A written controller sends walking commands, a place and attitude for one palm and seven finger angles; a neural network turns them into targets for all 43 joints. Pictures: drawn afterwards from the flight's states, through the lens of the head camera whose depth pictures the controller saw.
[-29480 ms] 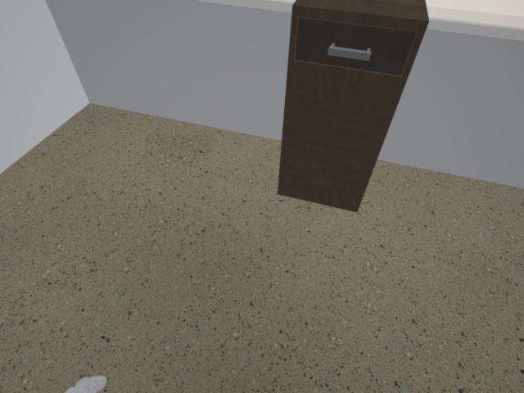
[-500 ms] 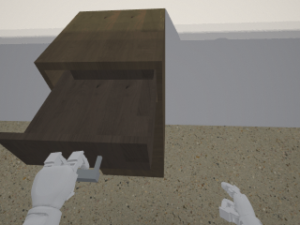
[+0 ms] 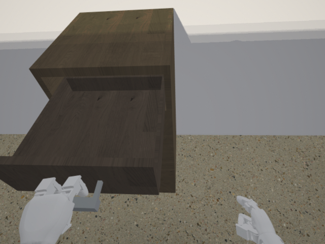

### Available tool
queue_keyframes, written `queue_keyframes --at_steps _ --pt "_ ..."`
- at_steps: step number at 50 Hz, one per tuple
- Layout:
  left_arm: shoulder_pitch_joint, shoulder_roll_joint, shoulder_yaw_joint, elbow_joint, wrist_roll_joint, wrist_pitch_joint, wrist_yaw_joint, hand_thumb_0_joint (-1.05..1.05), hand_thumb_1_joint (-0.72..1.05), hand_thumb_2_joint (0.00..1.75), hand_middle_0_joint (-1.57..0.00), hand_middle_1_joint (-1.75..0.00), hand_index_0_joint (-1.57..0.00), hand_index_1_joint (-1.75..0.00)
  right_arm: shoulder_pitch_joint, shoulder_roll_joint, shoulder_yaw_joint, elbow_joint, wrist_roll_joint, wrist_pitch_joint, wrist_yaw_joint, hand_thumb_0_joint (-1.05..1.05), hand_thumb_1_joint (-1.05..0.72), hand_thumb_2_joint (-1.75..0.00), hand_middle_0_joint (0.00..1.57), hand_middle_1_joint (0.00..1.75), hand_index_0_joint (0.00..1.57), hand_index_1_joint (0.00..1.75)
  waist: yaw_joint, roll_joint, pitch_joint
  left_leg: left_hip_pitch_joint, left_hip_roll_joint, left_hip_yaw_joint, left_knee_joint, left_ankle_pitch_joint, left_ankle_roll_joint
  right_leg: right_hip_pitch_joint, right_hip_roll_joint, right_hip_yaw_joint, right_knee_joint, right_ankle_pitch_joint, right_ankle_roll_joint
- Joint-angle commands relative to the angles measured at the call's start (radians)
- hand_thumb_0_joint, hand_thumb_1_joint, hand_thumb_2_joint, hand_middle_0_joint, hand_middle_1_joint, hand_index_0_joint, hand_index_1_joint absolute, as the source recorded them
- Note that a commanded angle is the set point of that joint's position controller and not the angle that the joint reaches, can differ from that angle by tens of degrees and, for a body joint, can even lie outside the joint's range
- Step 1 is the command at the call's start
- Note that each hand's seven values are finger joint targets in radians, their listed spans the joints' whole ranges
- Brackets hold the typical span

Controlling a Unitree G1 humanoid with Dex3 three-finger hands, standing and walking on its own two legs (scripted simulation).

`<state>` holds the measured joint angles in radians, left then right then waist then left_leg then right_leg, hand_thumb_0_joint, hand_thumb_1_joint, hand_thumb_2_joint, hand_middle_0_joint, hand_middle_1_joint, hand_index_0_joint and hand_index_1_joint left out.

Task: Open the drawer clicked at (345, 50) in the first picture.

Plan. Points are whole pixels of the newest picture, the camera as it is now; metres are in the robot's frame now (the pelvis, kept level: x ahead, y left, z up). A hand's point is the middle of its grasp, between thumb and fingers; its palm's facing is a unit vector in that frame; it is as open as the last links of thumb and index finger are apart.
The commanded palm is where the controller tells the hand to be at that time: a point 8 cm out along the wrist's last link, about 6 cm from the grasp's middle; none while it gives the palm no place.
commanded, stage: open the thumb to release the handle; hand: left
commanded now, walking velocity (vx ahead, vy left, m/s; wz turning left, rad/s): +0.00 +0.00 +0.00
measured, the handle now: (70, 193) +0.21 +0.23 +0.06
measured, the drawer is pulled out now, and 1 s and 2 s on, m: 0.30 0.29 0.29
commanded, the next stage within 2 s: lift the hand off the handle in 0.54 s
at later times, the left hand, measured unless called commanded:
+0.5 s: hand (64, 216) +0.17 +0.23 +0.04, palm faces +0.02 -0.09 -1.00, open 11.1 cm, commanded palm +0.14 +0.24 +0.10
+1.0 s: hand (66, 213) +0.17 +0.23 +0.04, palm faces +0.05 -0.08 -1.00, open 13.4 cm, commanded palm +0.16 +0.24 +0.11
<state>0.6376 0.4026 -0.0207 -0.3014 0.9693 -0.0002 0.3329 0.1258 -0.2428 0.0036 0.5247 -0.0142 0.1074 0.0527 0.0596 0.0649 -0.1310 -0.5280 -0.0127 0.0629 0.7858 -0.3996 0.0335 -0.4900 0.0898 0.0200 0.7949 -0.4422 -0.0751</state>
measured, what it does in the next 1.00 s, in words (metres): stands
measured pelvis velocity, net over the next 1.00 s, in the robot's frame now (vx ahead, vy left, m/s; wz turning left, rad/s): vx -0.02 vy -0.02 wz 0.04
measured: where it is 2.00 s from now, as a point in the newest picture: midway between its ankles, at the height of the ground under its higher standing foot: outside the picture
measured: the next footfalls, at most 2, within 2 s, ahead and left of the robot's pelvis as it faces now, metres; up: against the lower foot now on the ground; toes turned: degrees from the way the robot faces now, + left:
none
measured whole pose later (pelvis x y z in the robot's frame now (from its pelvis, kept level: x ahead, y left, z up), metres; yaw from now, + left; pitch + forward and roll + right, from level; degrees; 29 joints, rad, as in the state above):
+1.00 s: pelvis -0.02 -0.02 +0.00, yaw +2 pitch +7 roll +1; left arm 0.40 0.42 -0.04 -0.10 0.98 -0.05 0.34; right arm 0.12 -0.23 -0.01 0.61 0.00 0.10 -0.01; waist 0.09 0.07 -0.10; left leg -0.52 -0.02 0.02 0.76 -0.35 0.02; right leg -0.47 0.08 -0.02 0.77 -0.41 -0.09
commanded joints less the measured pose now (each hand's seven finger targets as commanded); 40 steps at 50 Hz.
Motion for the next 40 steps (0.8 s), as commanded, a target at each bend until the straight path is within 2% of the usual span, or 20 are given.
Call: queue_keyframes --at_steps 1,2,3,4,5,7,10,11,12,16,19,21,22,28,29,31,32,36,38,40 --pt "0.195 0.124 0.106 -0.261 -0.021 -0.01 0.059 0.0 0.9 0.9 -0.4 -1.35 -0.4 -1.35 -0.14 -0.1 -0.031 -0.195 0.0 -0.051 0.007 0.0 -0.9 -0.9 0.2 0.3 0.2 0.3 0.05 -0.036 -0.153 0.168 0.002 -0.078 -0.037 0.414 -0.001 0.023 -0.053 0.075 -0.105 0.462 0.029" --pt "-0.182 0.232 0.189 -0.215 0.02 -0.013 0.074 0.0 0.9 0.9 -0.4 -1.35 -0.4 -1.35 -0.138 -0.111 -0.031 -0.133 -0.009 -0.031 -0.014 0.0 -0.9 -0.9 0.2 0.3 0.2 0.3 -0.024 -0.074 -0.093 0.143 -0.012 -0.091 -0.035 0.309 -0.001 -0.051 -0.047 0.084 -0.105 0.422 0.027" --pt "-0.164 0.2 0.192 -0.197 0.034 -0.021 0.084 0.0 0.83 0.87 -0.4 -1.34 -0.4 -1.34 -0.132 -0.095 -0.04 -0.146 -0.021 -0.038 -0.026 0.0 -0.9 -0.9 0.2 0.3 0.2 0.3 0.017 -0.031 -0.122 0.156 -0.017 -0.082 -0.038 0.277 0.003 -0.029 -0.046 0.077 -0.11 0.389 0.026" --pt "-0.111 0.182 0.183 -0.137 0.04 -0.025 0.091 0.0 0.76 0.84 -0.39 -1.34 -0.39 -1.34 -0.123 -0.088 -0.037 -0.145 -0.019 -0.047 -0.025 0.0 -0.9 -0.9 0.2 0.3 0.2 0.3 0.006 -0.054 -0.083 0.144 -0.019 -0.085 -0.035 0.268 0.002 -0.05 -0.044 0.07 -0.109 0.376 0.022" --pt "-0.073 0.154 0.167 -0.137 0.035 -0.028 0.092 0.0 0.69 0.81 -0.38 -1.33 -0.38 -1.33 -0.125 -0.088 -0.042 -0.151 -0.015 -0.051 -0.022 0.0 -0.9 -0.9 0.2 0.3 0.2 0.3 0.021 -0.027 -0.121 0.158 -0.018 -0.082 -0.034 0.279 0.002 -0.042 -0.044 0.064 -0.104 0.369 0.021" --pt "-0.089 0.138 0.149 -0.137 0.009 -0.021 0.085 0.0 0.55 0.75 -0.38 -1.31 -0.38 -1.31 -0.122 -0.087 -0.048 -0.147 -0.005 -0.052 -0.025 0.0 -0.9 -0.9 0.2 0.3 0.2 0.3 0.017 -0.021 -0.149 0.177 -0.013 -0.083 -0.038 0.301 0.002 -0.019 -0.047 0.048 -0.102 0.379 0.024" --pt "-0.128 0.167 0.164 -0.133 0.0 -0.013 0.084 0.0 0.34 0.66 -0.36 -1.29 -0.36 -1.29 -0.129 -0.087 -0.049 -0.138 -0.004 -0.049 -0.035 0.0 -0.9 -0.9 0.2 0.3 0.2 0.3 0.018 -0.043 -0.166 0.172 -0.018 -0.083 -0.043 0.294 0.003 0.0 -0.046 0.055 -0.11 0.39 0.027" --pt "-0.152 0.158 0.148 -0.143 0.001 -0.01 0.079 0.0 0.27 0.63 -0.35 -1.28 -0.35 -1.28 -0.133 -0.09 -0.048 -0.136 -0.003 -0.048 -0.035 0.0 -0.9 -0.9 0.2 0.3 0.2 0.3 0.012 -0.025 -0.171 0.186 -0.018 -0.086 -0.044 0.302 0.0 -0.007 -0.046 0.063 -0.115 0.389 0.025" --pt "-0.14 0.141 0.127 -0.135 -0.002 -0.008 0.076 0.0 0.2 0.6 -0.35 -1.27 -0.35 -1.27 -0.127 -0.084 -0.048 -0.138 0.0 -0.051 -0.036 0.0 -0.9 -0.9 0.2 0.3 0.2 0.3 0.01 -0.05 -0.152 0.172 -0.015 -0.083 -0.047 0.291 0.004 0.0 -0.049 0.05 -0.115 0.39 0.03" --pt "-0.152 0.208 0.182 -0.102 -0.001 -0.003 0.064 0.0 -0.08 0.48 -0.33 -1.24 -0.33 -1.24 -0.153 -0.087 -0.035 -0.133 0.0 -0.048 -0.049 0.0 -0.9 -0.9 0.2 0.3 0.2 0.3 0.024 -0.112 -0.129 0.142 -0.027 -0.08 -0.058 0.264 0.005 0.042 -0.056 0.088 -0.146 0.431 0.035" --pt "-0.183 0.184 0.153 -0.083 0.005 -0.008 0.052 0.0 -0.29 0.39 -0.32 -1.22 -0.32 -1.22 -0.154 -0.08 -0.034 -0.124 0.003 -0.05 -0.056 0.0 -0.9 -0.9 0.2 0.3 0.2 0.3 0.018 -0.071 -0.099 0.143 -0.029 -0.073 -0.068 0.227 0.008 0.03 -0.06 0.083 -0.161 0.377 0.037" --pt "-0.195 0.218 0.186 -0.089 0.006 -0.013 0.048 0.0 -0.43 0.33 -0.3 -1.21 -0.3 -1.21 -0.157 -0.081 -0.032 -0.119 0.0 -0.051 -0.058 0.0 -0.9 -0.9 0.2 0.3 0.2 0.3 0.027 -0.047 -0.122 0.168 -0.03 -0.074 -0.068 0.248 0.006 0.043 -0.058 0.102 -0.173 0.395 0.032" --pt "-0.172 0.189 0.162 -0.083 -0.004 -0.012 0.045 0.0 -0.5 0.3 -0.3 -1.2 -0.3 -1.2 -0.152 -0.077 -0.031 -0.123 0.002 -0.054 -0.058 0.0 -0.9 -0.9 0.2 0.3 0.2 0.3 0.022 -0.053 -0.114 0.156 -0.029 -0.07 -0.074 0.234 0.008 0.053 -0.063 0.088 -0.171 0.389 0.037" --pt "-0.198 0.235 0.206 -0.06 -0.013 -0.03 0.034 0.0 -0.5 0.3 -0.3 -1.2 -0.3 -1.2 -0.168 -0.077 -0.027 -0.115 0.003 -0.055 -0.066 0.0 -0.9 -0.9 0.2 0.3 0.2 0.3 0.032 -0.059 -0.099 0.141 -0.033 -0.071 -0.082 0.206 0.006 0.065 -0.066 0.109 -0.199 0.351 0.04" --pt "-0.193 0.221 0.195 -0.043 -0.013 -0.032 0.032 0.0 -0.5 0.3 -0.3 -1.2 -0.3 -1.2 -0.17 -0.076 -0.029 -0.115 0.004 -0.055 -0.069 0.0 -0.9 -0.9 0.2 0.3 0.2 0.3 0.027 -0.052 -0.07 0.131 -0.036 -0.069 -0.084 0.197 0.007 0.059 -0.066 0.117 -0.208 0.346 0.04" --pt "-0.244 0.231 0.199 -0.044 -0.007 -0.038 0.03 0.0 -0.5 0.3 -0.3 -1.2 -0.3 -1.2 -0.172 -0.078 -0.028 -0.109 0.001 -0.056 -0.069 0.0 -0.9 -0.9 0.2 0.3 0.2 0.3 0.021 -0.039 -0.078 0.151 -0.035 -0.071 -0.084 0.195 0.006 0.045 -0.065 0.118 -0.22 0.314 0.038" --pt "-0.19 0.175 0.16 0.02 -0.01 -0.036 0.03 0.0 -0.5 0.3 -0.3 -1.2 -0.3 -1.2 -0.161 -0.075 -0.031 -0.11 0.001 -0.061 -0.067 0.0 -0.9 -0.9 0.2 0.3 0.2 0.3 0.019 -0.052 -0.046 0.124 -0.032 -0.068 -0.083 0.175 0.005 0.027 -0.065 0.103 -0.213 0.292 0.042" --pt "-0.251 0.215 0.187 -0.01 0.001 -0.048 0.042 0.0 -0.5 0.3 -0.3 -1.2 -0.3 -1.2 -0.161 -0.08 -0.039 -0.107 0.001 -0.06 -0.066 0.0 -0.9 -0.9 0.2 0.3 0.2 0.3 0.023 -0.048 -0.106 0.132 -0.034 -0.068 -0.076 0.189 0.004 0.045 -0.064 0.115 -0.207 0.304 0.038" --pt "-0.269 0.183 0.153 -0.012 0.004 -0.048 0.047 0.0 -0.5 0.3 -0.3 -1.2 -0.3 -1.2 -0.154 -0.081 -0.04 -0.108 0.001 -0.064 -0.063 0.0 -0.9 -0.9 0.2 0.3 0.2 0.3 0.016 -0.044 -0.111 0.132 -0.032 -0.07 -0.074 0.19 0.005 0.032 -0.065 0.094 -0.192 0.31 0.039" --pt "-0.299 0.193 0.157 0.011 0.009 -0.045 0.05 0.0 -0.5 0.3 -0.3 -1.2 -0.3 -1.2 -0.155 -0.084 -0.042 -0.102 0.003 -0.063 -0.066 0.0 -0.9 -0.9 0.2 0.3 0.2 0.3 0.012 -0.068 -0.106 0.122 -0.033 -0.069 -0.072 0.18 0.005 0.026 -0.065 0.1 -0.197 0.295 0.042"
